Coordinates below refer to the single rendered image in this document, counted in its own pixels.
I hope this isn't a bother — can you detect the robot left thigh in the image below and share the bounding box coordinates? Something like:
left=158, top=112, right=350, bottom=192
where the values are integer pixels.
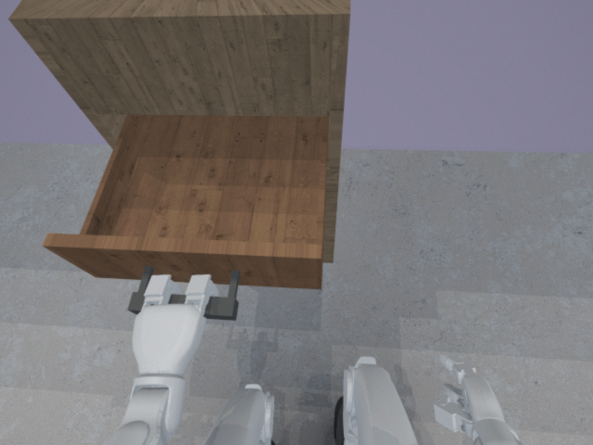
left=203, top=388, right=274, bottom=445

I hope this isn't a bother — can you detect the robot right forearm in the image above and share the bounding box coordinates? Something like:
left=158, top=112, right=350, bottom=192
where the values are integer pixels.
left=472, top=419, right=524, bottom=445

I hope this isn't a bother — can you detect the robot left forearm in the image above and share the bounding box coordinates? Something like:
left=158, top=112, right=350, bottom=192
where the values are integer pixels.
left=103, top=373, right=187, bottom=445

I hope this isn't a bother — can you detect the robot right thigh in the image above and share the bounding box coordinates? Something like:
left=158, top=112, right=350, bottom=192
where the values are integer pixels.
left=343, top=363, right=418, bottom=445

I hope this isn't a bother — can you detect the handle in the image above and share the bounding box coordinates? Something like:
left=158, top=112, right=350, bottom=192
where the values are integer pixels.
left=128, top=266, right=240, bottom=321

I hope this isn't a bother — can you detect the cabinet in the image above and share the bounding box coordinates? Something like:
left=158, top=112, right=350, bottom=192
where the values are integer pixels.
left=9, top=0, right=350, bottom=263

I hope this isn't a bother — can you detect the left robot hand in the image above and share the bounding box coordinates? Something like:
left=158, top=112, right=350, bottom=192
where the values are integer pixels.
left=132, top=274, right=219, bottom=376

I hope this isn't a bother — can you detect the robot thigh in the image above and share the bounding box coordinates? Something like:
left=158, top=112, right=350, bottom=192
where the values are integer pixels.
left=343, top=363, right=418, bottom=445
left=203, top=388, right=274, bottom=445

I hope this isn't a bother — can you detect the right robot hand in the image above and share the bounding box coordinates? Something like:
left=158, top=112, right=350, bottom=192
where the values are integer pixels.
left=434, top=351, right=505, bottom=438

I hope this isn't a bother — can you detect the drawer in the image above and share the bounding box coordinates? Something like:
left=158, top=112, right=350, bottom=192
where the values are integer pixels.
left=43, top=114, right=329, bottom=289

